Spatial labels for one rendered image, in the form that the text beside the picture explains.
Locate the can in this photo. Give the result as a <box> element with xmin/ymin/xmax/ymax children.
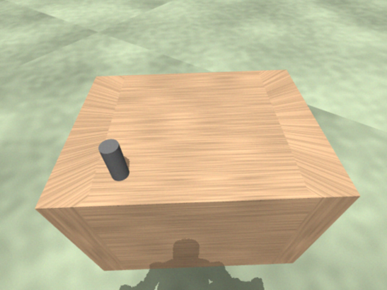
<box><xmin>99</xmin><ymin>139</ymin><xmax>129</xmax><ymax>181</ymax></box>

